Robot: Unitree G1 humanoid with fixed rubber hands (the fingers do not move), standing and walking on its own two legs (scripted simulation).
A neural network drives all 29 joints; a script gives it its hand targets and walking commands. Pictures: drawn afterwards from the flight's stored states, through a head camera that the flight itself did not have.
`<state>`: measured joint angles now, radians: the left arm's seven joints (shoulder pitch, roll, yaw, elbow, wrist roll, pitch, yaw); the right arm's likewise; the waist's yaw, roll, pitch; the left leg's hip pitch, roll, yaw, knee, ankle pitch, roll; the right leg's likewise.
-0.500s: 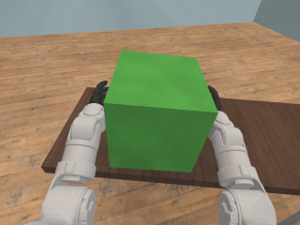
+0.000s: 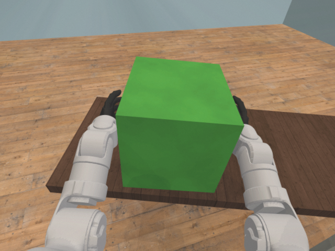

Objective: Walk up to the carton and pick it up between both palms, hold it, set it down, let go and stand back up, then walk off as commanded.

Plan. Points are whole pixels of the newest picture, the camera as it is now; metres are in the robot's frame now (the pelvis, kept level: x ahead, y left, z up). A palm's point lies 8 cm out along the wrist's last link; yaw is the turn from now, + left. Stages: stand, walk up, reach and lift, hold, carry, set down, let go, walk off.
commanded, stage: hold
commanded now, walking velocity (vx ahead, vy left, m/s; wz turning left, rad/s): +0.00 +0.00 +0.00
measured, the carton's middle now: (173, 122) +0.39 +0.03 +0.13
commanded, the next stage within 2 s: none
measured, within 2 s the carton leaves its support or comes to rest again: neither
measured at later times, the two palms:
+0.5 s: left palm (107, 122) +0.35 +0.18 +0.15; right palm (238, 128) +0.37 -0.13 +0.15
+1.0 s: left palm (107, 120) +0.35 +0.18 +0.15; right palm (238, 127) +0.38 -0.13 +0.15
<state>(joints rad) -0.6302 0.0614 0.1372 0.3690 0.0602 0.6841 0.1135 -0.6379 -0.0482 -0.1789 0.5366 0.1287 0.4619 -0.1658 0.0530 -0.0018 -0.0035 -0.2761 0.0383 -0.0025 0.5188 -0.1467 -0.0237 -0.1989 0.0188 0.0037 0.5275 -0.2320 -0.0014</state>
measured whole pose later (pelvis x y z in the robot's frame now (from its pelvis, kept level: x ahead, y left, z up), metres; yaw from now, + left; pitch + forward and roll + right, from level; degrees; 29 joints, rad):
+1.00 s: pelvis +0.00 +0.00 +0.00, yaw +0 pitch -6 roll -1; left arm -0.63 0.06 0.15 0.39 0.10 0.68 0.08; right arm -0.65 -0.04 -0.18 0.57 0.12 0.46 -0.16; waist 0.05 0.00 -0.02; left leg -0.27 0.04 0.00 0.52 -0.15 -0.02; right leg -0.20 0.02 0.00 0.53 -0.23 0.00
